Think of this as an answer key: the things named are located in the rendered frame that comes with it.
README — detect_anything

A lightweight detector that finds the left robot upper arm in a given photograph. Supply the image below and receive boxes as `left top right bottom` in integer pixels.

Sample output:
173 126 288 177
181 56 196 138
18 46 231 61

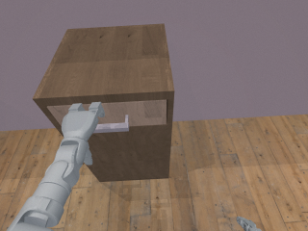
12 221 54 231

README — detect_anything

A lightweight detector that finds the drawer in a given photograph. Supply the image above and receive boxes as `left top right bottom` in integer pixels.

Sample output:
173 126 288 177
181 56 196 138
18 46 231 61
47 99 167 127

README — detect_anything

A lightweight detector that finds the cabinet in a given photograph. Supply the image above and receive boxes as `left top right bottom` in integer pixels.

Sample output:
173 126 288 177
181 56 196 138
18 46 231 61
32 23 175 182

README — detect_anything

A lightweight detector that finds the robot right hand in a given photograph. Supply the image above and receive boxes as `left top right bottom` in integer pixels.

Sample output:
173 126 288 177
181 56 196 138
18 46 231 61
236 217 262 231

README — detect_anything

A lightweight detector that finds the handle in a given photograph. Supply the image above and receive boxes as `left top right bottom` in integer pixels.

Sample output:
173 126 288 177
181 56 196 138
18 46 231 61
93 115 129 134

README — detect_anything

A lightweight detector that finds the robot left hand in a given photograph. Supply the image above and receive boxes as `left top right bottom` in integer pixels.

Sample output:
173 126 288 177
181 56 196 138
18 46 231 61
61 101 105 166

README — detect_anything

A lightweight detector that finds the robot left forearm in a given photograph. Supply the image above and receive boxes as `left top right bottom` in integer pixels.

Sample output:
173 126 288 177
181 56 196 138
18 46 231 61
6 137 88 231

